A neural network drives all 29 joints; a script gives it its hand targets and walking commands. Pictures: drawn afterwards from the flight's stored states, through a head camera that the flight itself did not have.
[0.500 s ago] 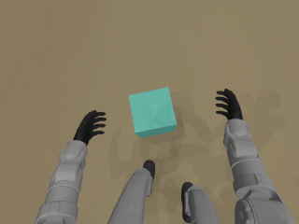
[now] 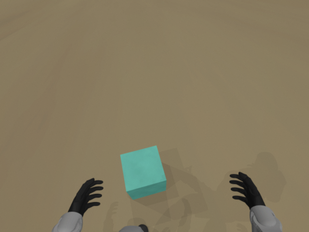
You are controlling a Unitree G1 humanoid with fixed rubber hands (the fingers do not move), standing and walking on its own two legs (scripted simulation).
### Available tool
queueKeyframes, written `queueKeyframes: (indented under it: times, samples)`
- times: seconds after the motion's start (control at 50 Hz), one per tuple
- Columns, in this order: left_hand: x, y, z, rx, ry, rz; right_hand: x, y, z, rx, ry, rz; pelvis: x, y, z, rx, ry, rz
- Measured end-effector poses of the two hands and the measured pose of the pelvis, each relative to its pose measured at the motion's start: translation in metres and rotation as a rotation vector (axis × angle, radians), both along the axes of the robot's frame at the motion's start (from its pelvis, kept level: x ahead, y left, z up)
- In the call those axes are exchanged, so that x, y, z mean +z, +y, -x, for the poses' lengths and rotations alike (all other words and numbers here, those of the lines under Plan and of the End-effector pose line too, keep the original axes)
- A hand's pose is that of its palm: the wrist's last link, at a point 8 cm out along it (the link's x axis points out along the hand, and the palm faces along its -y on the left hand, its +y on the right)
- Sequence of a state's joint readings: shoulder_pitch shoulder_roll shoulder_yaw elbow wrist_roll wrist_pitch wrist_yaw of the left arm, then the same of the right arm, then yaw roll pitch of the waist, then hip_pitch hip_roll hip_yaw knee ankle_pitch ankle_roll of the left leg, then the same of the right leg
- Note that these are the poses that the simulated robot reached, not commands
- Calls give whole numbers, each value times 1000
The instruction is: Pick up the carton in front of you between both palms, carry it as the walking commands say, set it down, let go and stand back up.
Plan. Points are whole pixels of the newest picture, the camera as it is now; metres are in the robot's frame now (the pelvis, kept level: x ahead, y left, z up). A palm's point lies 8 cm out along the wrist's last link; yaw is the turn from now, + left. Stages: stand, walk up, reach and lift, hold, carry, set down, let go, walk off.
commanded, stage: let go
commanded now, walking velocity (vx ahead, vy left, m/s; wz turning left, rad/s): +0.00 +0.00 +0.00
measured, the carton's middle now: (144, 173) +0.42 +0.13 -0.65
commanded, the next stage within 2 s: stand in 0.52 s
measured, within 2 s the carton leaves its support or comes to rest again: neither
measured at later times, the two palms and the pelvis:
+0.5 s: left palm (68, 218) +0.14 +0.25 -0.07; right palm (260, 220) +0.15 -0.22 -0.07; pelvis -0.01 +0.01 +0.00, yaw +1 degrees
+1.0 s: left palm (54, 217) +0.14 +0.31 -0.11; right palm out of the picture +0.13 -0.26 -0.08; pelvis +0.02 +0.03 +0.00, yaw -2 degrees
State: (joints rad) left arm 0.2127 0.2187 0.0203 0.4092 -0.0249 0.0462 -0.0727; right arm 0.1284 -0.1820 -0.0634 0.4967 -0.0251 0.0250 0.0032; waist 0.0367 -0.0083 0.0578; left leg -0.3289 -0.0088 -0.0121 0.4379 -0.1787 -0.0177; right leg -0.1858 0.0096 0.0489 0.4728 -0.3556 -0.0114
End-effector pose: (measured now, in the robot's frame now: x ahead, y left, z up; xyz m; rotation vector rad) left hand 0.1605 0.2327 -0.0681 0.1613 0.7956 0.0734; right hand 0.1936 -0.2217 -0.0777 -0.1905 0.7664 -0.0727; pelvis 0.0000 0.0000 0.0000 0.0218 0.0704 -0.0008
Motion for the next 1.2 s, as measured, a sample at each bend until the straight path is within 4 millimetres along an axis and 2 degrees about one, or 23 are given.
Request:
queueKeyframes:
  times: [0.1,0.2,0.42,0.54,0.62,0.74,0.84,1.06,1.2]
  samples:
    - [1,-11,-6,-18,-7,-3,9,-19,25,-21,12,3,2,-9,-3,-6,-46,-5]
    - [0,-13,-4,-18,10,-28,11,-27,37,-36,9,1,1,-14,-3,-1,-74,-5]
    - [0,12,14,40,29,-64,12,-6,35,-7,3,3,-2,-3,8,15,-116,0]
    - [-3,24,23,43,41,-66,10,2,43,5,24,28,-3,9,14,13,-128,8]
    - [-16,44,27,21,41,-111,3,-17,61,-7,97,137,-6,16,12,1,-88,19]
    - [-35,69,34,2,116,-142,2,-45,80,-77,183,224,-8,24,3,-13,-62,25]
    - [-43,78,32,-3,165,-155,2,-49,79,-100,215,241,-7,28,-7,-20,-59,26]
    - [-43,82,14,-11,178,-172,-5,-40,66,-118,227,212,-4,32,-17,-32,-65,23]
    - [-42,85,17,-12,194,-184,-6,-43,71,-132,240,207,-2,33,-16,-35,-73,23]
